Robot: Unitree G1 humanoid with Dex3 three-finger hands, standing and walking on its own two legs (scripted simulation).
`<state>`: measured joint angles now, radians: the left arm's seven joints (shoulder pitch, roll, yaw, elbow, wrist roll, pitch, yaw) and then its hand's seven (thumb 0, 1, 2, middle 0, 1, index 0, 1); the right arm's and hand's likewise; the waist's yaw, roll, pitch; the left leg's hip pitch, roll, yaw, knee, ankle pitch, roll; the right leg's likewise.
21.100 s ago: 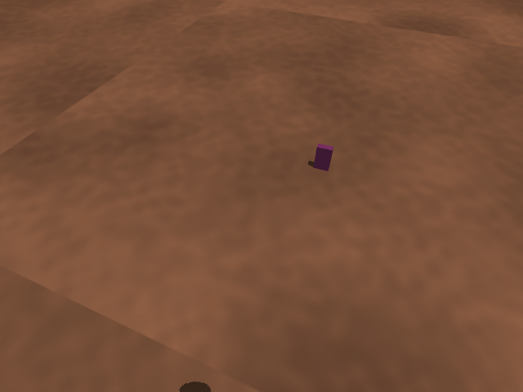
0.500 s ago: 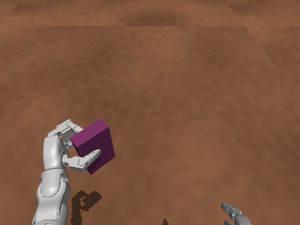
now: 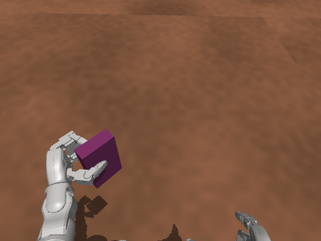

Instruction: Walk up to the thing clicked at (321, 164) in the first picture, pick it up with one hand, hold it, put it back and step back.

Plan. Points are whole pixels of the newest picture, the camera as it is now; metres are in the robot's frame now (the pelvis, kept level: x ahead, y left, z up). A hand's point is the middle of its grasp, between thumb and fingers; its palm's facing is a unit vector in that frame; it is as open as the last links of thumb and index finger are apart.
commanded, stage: crouch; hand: left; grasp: from the side
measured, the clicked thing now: (101, 160) +0.34 +0.14 +0.00
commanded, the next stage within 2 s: lower in 1.64 s
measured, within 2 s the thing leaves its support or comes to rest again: neither
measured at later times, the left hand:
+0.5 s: hand (95, 180) +0.37 +0.21 -0.22, palm faces +0.26 -0.96 -0.04, open 8.1 cm
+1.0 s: hand (99, 193) +0.38 +0.24 -0.41, palm faces +0.27 -0.96 -0.03, open 8.1 cm
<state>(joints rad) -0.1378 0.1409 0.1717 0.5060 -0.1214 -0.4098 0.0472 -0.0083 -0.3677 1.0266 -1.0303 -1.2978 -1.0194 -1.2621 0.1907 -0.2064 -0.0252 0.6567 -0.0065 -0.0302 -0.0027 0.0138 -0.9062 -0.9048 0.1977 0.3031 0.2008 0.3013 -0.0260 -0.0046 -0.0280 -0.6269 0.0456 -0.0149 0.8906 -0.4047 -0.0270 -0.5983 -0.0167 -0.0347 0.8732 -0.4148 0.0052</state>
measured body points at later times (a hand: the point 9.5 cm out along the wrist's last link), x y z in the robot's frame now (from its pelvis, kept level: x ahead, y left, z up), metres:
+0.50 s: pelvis -0.04 +0.00 -0.19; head +0.14 +0.02 +0.22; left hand +0.35 +0.26 -0.21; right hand +0.09 -0.25 -0.32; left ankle +0.02 +0.13 -0.69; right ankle +0.01 -0.12 -0.69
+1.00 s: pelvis -0.08 +0.01 -0.36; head +0.13 +0.06 +0.04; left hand +0.36 +0.29 -0.40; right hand +0.03 -0.26 -0.48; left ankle +0.02 +0.13 -0.69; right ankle +0.01 -0.12 -0.69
